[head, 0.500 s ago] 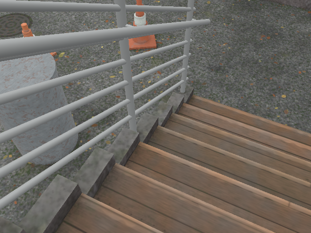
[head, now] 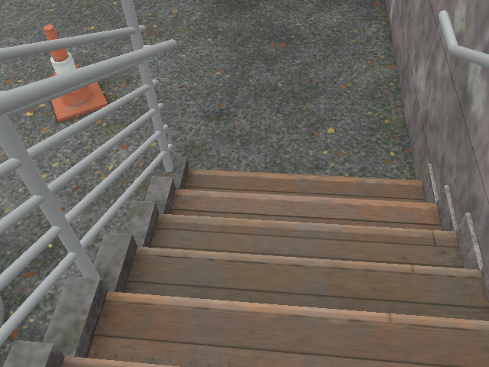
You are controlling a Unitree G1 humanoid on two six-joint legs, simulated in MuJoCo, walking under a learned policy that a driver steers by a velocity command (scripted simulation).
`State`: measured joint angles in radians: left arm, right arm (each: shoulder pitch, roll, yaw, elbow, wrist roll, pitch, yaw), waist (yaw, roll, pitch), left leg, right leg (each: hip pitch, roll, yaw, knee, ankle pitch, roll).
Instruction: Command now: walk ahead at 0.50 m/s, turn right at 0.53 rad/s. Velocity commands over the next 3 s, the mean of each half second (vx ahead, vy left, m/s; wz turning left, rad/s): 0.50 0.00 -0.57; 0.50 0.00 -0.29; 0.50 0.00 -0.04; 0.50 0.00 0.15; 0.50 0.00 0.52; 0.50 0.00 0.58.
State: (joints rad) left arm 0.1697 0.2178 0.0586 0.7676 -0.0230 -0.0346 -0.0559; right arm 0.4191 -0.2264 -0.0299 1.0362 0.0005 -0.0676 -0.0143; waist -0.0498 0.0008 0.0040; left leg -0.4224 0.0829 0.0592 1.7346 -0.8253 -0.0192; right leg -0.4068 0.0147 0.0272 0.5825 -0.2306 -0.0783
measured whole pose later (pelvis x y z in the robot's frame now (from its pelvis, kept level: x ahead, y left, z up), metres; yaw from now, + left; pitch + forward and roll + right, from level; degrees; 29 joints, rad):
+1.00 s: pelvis +0.49 -0.07 -0.22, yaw -24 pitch +1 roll +2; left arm 0.04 0.23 0.06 0.68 -0.02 -0.06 -0.08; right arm 0.59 -0.17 0.00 0.98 0.02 -0.03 -0.05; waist -0.14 -0.05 -0.03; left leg -0.09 -0.03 0.01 0.84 -0.78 0.01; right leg -0.64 -0.07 0.08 0.54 0.45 -0.03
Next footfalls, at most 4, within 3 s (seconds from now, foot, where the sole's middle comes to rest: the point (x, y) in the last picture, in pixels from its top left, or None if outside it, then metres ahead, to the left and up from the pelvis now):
0.48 left None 0.40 0.10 -0.93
1.10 right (344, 348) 0.64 -0.29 -1.09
1.66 left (299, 280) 0.99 -0.19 -1.25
2.22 right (361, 248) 1.21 -0.51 -1.41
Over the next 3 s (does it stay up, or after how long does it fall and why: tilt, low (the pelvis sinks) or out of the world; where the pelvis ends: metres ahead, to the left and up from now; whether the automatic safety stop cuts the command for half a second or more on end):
stays up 1.50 -0.39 -0.81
